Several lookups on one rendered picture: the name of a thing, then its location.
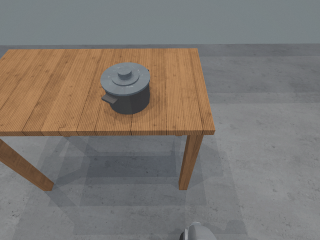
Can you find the lid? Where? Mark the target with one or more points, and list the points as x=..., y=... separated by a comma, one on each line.
x=115, y=85

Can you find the pot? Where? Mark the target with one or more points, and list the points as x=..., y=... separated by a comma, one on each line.
x=131, y=104

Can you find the right robot thigh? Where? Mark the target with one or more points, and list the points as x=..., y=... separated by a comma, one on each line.
x=198, y=232

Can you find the right robot shin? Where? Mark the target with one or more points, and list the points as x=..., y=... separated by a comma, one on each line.
x=196, y=223

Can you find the table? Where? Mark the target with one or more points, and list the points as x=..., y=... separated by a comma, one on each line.
x=58, y=92

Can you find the knob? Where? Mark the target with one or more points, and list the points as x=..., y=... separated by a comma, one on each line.
x=124, y=72

